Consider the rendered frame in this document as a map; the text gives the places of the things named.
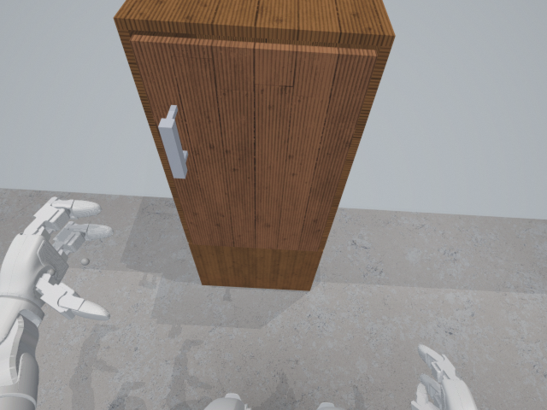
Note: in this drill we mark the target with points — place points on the left robot forearm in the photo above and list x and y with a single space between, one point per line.
19 322

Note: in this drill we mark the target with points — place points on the right robot hand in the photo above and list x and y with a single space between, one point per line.
452 394

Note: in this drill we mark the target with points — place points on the right robot shin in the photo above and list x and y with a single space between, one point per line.
325 404

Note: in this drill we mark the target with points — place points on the cupboard door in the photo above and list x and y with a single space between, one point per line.
267 127

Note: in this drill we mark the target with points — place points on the handle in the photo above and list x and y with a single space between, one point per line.
172 145

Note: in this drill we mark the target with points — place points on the robot shin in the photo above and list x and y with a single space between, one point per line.
231 395
325 404

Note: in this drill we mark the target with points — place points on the left robot hand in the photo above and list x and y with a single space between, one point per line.
30 256

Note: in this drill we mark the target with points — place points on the left robot shin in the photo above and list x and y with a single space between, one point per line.
231 395

